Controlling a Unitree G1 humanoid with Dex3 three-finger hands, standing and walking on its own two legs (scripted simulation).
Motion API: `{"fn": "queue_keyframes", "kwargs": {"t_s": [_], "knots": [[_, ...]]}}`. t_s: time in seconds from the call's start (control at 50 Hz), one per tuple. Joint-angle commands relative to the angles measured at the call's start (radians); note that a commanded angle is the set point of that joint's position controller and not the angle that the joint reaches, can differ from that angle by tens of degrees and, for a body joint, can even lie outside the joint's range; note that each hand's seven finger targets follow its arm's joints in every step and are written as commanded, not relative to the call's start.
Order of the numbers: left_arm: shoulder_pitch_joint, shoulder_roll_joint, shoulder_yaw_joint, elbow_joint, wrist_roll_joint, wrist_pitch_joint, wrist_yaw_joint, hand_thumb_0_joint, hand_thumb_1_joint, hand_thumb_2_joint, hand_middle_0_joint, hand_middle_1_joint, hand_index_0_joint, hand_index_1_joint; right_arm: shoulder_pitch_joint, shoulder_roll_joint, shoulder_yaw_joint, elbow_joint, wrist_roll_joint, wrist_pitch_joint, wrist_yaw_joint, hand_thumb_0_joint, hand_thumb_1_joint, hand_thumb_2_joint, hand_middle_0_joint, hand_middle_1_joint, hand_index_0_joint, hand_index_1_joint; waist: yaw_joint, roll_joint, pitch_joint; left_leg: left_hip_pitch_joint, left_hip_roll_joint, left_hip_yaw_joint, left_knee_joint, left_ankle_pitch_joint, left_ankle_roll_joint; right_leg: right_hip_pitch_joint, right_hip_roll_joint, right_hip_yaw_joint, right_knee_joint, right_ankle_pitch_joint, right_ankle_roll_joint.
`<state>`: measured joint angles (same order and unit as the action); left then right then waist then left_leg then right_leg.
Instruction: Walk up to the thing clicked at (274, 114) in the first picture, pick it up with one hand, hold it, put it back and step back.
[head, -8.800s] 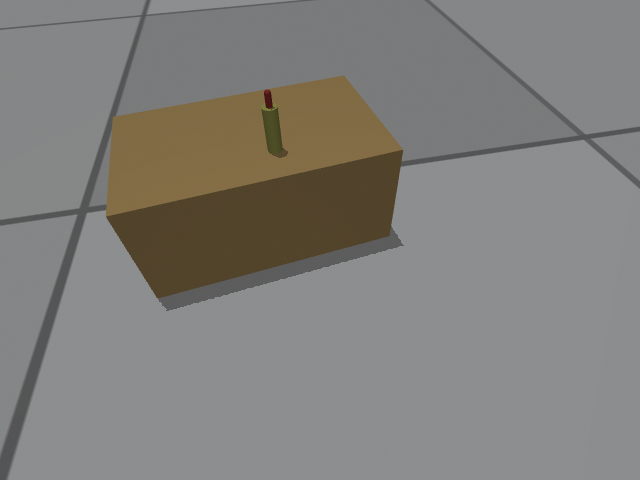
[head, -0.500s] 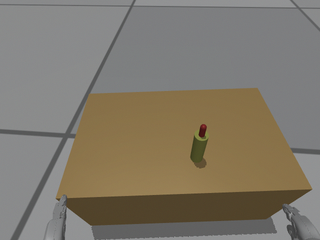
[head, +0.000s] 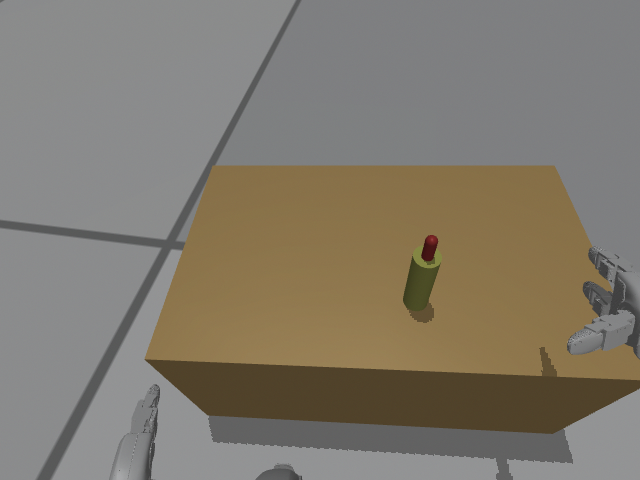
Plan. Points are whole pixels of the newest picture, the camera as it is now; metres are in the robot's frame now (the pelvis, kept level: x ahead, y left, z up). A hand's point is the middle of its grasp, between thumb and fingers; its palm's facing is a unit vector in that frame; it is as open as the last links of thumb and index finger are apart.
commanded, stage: go down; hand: right
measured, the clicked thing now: (422, 272) +0.51 -0.12 -0.17
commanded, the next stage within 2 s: approach in 0.98 s
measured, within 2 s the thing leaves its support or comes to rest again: neither
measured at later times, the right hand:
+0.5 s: hand (590, 245) +0.42 -0.30 +0.05, palm faces +0.06 +1.00 -0.05, open 17.6 cm
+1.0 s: hand (599, 216) +0.45 -0.31 +0.07, palm faces +0.04 +1.00 -0.03, open 17.6 cm
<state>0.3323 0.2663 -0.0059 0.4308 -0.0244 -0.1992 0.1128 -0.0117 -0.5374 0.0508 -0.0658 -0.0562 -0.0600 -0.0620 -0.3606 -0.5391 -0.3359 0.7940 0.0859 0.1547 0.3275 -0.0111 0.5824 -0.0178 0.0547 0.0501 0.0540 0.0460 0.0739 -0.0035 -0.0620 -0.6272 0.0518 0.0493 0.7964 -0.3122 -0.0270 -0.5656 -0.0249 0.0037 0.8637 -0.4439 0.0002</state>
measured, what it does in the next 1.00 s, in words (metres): stands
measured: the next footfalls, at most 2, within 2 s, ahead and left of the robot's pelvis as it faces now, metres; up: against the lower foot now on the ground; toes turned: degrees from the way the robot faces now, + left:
none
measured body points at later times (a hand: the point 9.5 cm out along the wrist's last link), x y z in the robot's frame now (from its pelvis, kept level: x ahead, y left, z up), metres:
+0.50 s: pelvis +0.00 +0.00 +0.00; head +0.08 -0.03 +0.44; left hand +0.15 +0.27 -0.05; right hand +0.41 -0.35 +0.06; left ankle +0.05 +0.14 -0.70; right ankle -0.01 -0.12 -0.70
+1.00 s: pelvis +0.00 +0.00 -0.01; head +0.09 -0.03 +0.43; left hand +0.15 +0.27 -0.05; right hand +0.44 -0.36 +0.08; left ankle +0.05 +0.14 -0.70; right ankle -0.01 -0.12 -0.70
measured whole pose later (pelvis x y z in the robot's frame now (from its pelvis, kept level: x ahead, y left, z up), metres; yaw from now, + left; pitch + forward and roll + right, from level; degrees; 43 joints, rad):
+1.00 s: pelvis +0.00 +0.00 -0.01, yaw +0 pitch +16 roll +2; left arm 0.28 0.27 -0.03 0.36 -0.01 -0.16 0.06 -0.01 -0.53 0.05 -0.06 -0.06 -0.06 -0.06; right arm -0.76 -0.80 -0.50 1.24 0.10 -0.19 0.52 -0.01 0.56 0.00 0.07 0.04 0.06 0.04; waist 0.17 0.03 -0.11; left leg -0.80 0.03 0.06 0.84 -0.31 -0.02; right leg -0.76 -0.04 0.02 0.94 -0.46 0.01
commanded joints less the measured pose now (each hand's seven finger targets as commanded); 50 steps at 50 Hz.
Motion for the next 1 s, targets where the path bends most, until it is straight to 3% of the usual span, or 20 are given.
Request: {"fn": "queue_keyframes", "kwargs": {"t_s": [0.0, 0.02, 0.06, 0.08, 0.1, 0.16, 0.18, 0.22, 0.28, 0.32, 0.36, 0.4, 0.44, 0.48, 0.54, 0.7, 0.72, 0.74, 0.8, 0.98], "knots": [[-0.085, 0.155, 0.064, -0.202, 0.000, -0.062, 0.011, 0.000, -0.550, 0.050, -0.054, -0.052, -0.050, -0.055, -0.363, -0.363, -0.114, -0.109, 0.021, -0.156, 0.017, 0.000, 0.611, -0.010, 0.053, 0.048, 0.055, 0.048, -0.024, -0.056, -0.330, 0.241, -0.034, -0.005, -0.095, 0.168, 0.037, 0.065, 0.017, 0.020, -0.164, 0.247, -0.015], [-0.083, 0.149, 0.050, -0.201, -0.001, -0.059, 0.011, 0.000, -0.552, 0.051, -0.053, -0.051, -0.048, -0.056, -0.380, -0.393, -0.133, -0.098, 0.022, -0.175, 0.021, 0.000, 0.611, 0.000, 0.059, 0.044, 0.058, 0.044, -0.028, -0.067, -0.321, 0.234, -0.036, -0.004, -0.095, 0.177, 0.038, 0.068, 0.016, 0.019, -0.166, 0.260, -0.013], [0.001, 0.121, 0.047, -0.095, 0.002, -0.045, 0.003, 0.000, -0.554, 0.054, -0.053, -0.052, -0.048, -0.058, -0.363, -0.334, -0.090, 0.008, 0.025, -0.195, 0.041, 0.000, 0.611, 0.000, 0.059, 0.044, 0.058, 0.044, -0.009, -0.104, -0.253, 0.171, -0.042, -0.004, -0.100, 0.142, 0.045, 0.059, 0.011, 0.021, -0.179, 0.237, -0.009], [-0.062, 0.143, 0.052, -0.166, 0.001, -0.051, -0.001, 0.000, -0.553, 0.051, -0.054, -0.053, -0.049, -0.058, -0.397, -0.361, -0.104, -0.011, 0.028, -0.216, 0.046, 0.000, 0.601, 0.000, 0.062, 0.043, 0.060, 0.043, -0.010, -0.104, -0.277, 0.167, -0.043, -0.004, -0.101, 0.134, 0.047, 0.067, 0.005, 0.029, -0.182, 0.238, -0.005], [-0.080, 0.179, 0.085, -0.199, 0.002, -0.057, 0.004, 0.000, -0.557, 0.053, -0.055, -0.052, -0.047, -0.060, -0.467, -0.397, -0.120, -0.040, 0.028, -0.235, 0.048, 0.000, 0.600, 0.000, 0.064, 0.043, 0.062, 0.043, 0.004, -0.118, -0.344, 0.166, -0.043, -0.009, -0.098, 0.166, 0.048, 0.113, 0.002, 0.028, -0.172, 0.280, -0.001], [0.040, 0.116, 0.039, -0.068, 0.005, -0.039, -0.014, 0.000, -0.557, 0.053, -0.056, -0.055, -0.049, -0.062, -0.433, -0.340, -0.088, 0.078, 0.039, -0.257, 0.080, 0.000, 0.586, -0.006, 0.064, 0.044, 0.062, 0.044, 0.018, -0.131, -0.294, 0.111, -0.053, 0.000, -0.088, 0.191, 0.048, 0.118, -0.005, 0.036, -0.151, 0.394, 0.008], [-0.004, 0.114, 0.033, -0.103, 0.005, -0.044, -0.018, 0.000, -0.562, 0.056, -0.057, -0.056, -0.048, -0.065, -0.494, -0.380, -0.108, 0.034, 0.040, -0.277, 0.083, 0.000, 0.569, 0.000, 0.071, 0.041, 0.066, 0.040, 0.011, -0.148, -0.335, 0.122, -0.049, -0.003, -0.086, 0.218, 0.048, 0.132, -0.004, 0.035, -0.137, 0.438, 0.009], [-0.077, 0.203, 0.100, -0.182, 0.009, -0.049, -0.007, 0.000, -0.559, 0.054, -0.058, -0.056, -0.050, -0.064, -0.549, -0.446, -0.139, 0.027, 0.037, -0.298, 0.083, 0.000, 0.558, -0.007, 0.068, 0.042, 0.065, 0.042, 0.027, -0.113, -0.427, 0.151, -0.049, -0.007, -0.084, 0.264, 0.045, 0.175, -0.003, 0.034, -0.120, 0.476, 0.004], [-0.006, 0.143, 0.069, -0.055, 0.008, -0.032, -0.023, 0.000, -0.554, 0.051, -0.056, -0.057, -0.052, -0.062, -0.533, -0.391, -0.116, 0.120, 0.045, -0.316, 0.102, 0.000, 0.545, -0.003, 0.073, 0.040, 0.067, 0.040, 0.030, -0.152, -0.317, 0.088, -0.051, -0.006, -0.079, 0.206, 0.050, 0.104, -0.003, 0.033, -0.126, 0.412, 0.006], [-0.123, 0.197, 0.100, -0.172, 0.007, -0.043, -0.017, 0.000, -0.555, 0.050, -0.055, -0.055, -0.050, -0.061, -0.603, -0.457, -0.140, 0.088, 0.037, -0.340, 0.096, 0.000, 0.560, 0.000, 0.075, 0.039, 0.069, 0.039, 0.042, -0.104, -0.409, 0.138, -0.047, -0.012, -0.081, 0.220, 0.045, 0.106, 0.004, 0.029, -0.119, 0.352, -0.005], [-0.070, 0.191, 0.086, -0.142, 0.007, -0.031, -0.019, 0.000, -0.547, 0.045, -0.054, -0.056, -0.053, -0.056, -0.596, -0.493, -0.163, 0.123, 0.037, -0.348, 0.100, 0.000, 0.571, 0.000, 0.070, 0.040, 0.066, 0.040, 0.028, -0.105, -0.376, 0.164, -0.045, -0.012, -0.083, 0.213, 0.044, 0.060, 0.012, 0.023, -0.130, 0.303, -0.006], [-0.063, 0.131, 0.040, -0.152, 0.000, -0.029, -0.026, 0.000, -0.548, 0.047, -0.053, -0.055, -0.051, -0.057, -0.604, -0.445, -0.141, 0.152, 0.048, -0.354, 0.119, 0.000, 0.554, 0.000, 0.075, 0.038, 0.068, 0.038, 0.035, -0.125, -0.388, 0.145, -0.050, -0.008, -0.084, 0.216, 0.045, 0.073, 0.009, 0.028, -0.127, 0.331, -0.004], [-0.048, 0.176, 0.074, -0.146, 0.002, -0.025, -0.020, 0.000, -0.547, 0.046, -0.053, -0.055, -0.052, -0.057, -0.599, -0.502, -0.160, 0.175, 0.042, -0.361, 0.120, 0.000, 0.551, 0.000, 0.078, 0.038, 0.070, 0.038, 0.036, -0.122, -0.400, 0.139, -0.052, -0.006, -0.074, 0.229, 0.046, 0.083, 0.007, 0.029, -0.121, 0.357, -0.001], [-0.044, 0.134, 0.030, -0.141, 0.006, -0.020, -0.030, 0.000, -0.548, 0.047, -0.054, -0.057, -0.053, -0.058, -0.624, -0.505, -0.164, 0.187, 0.044, -0.371, 0.129, 0.000, 0.558, 0.000, 0.073, 0.039, 0.068, 0.039, 0.027, -0.163, -0.394, 0.118, -0.053, -0.008, -0.070, 0.224, 0.049, 0.071, 0.006, 0.030, -0.111, 0.384, 0.005], [-0.061, 0.193, 0.083, -0.184, 0.007, -0.024, -0.027, 0.000, -0.548, 0.047, -0.054, -0.056, -0.052, -0.058, -0.664, -0.543, -0.182, 0.169, 0.048, -0.386, 0.136, 0.000, 0.553, 0.000, 0.074, 0.039, 0.067, 0.039, 0.049, -0.136, -0.439, 0.125, -0.054, -0.009, -0.061, 0.240, 0.046, 0.075, 0.007, 0.032, -0.100, 0.373, 0.001], [-0.054, 0.172, 0.063, -0.161, 0.010, -0.018, -0.032, 0.000, -0.543, 0.046, -0.052, -0.056, -0.052, -0.056, -0.701, -0.564, -0.193, 0.236, 0.045, -0.403, 0.162, 0.000, 0.570, 0.000, 0.073, 0.038, 0.066, 0.038, 0.063, -0.165, -0.405, 0.055, -0.058, -0.009, -0.045, 0.218, 0.049, 0.044, 0.003, 0.036, -0.072, 0.377, 0.002], [-0.071, 0.157, 0.039, -0.186, 0.009, -0.020, -0.036, 0.000, -0.548, 0.048, -0.053, -0.056, -0.052, -0.058, -0.697, -0.546, -0.187, 0.228, 0.048, -0.405, 0.170, 0.000, 0.553, -0.007, 0.070, 0.040, 0.065, 0.040, 0.062, -0.170, -0.446, 0.062, -0.059, -0.008, -0.039, 0.225, 0.049, 0.064, 0.002, 0.040, -0.069, 0.395, 0.003], [-0.090, 0.181, 0.059, -0.229, 0.009, -0.023, -0.033, 0.000, -0.545, 0.046, -0.054, -0.058, -0.054, -0.058, -0.738, -0.592, -0.206, 0.200, 0.047, -0.413, 0.169, 0.000, 0.562, -0.007, 0.069, 0.041, 0.064, 0.041, 0.064, -0.166, -0.458, 0.062, -0.061, -0.006, -0.038, 0.230, 0.049, 0.069, -0.002, 0.042, -0.063, 0.414, 0.005], [-0.033, 0.176, 0.059, -0.215, 0.010, -0.016, -0.036, 0.000, -0.547, 0.047, -0.052, -0.056, -0.052, -0.057, -0.726, -0.582, -0.200, 0.225, 0.046, -0.407, 0.184, 0.000, 0.568, -0.007, 0.069, 0.041, 0.064, 0.041, 0.076, -0.164, -0.503, 0.104, -0.054, -0.014, -0.028, 0.288, 0.046, 0.060, 0.009, 0.035, -0.048, 0.428, -0.002], [-0.058, 0.159, 0.044, -0.225, 0.011, -0.017, -0.038, 0.000, -0.547, 0.046, -0.052, -0.055, -0.051, -0.057, -0.784, -0.614, -0.206, 0.251, 0.038, -0.417, 0.193, 0.000, 0.575, 0.000, 0.072, 0.038, 0.066, 0.038, 0.077, -0.192, -0.451, 0.038, -0.056, -0.012, -0.028, 0.195, 0.050, 0.011, 0.008, 0.037, -0.056, 0.307, -0.004]]}}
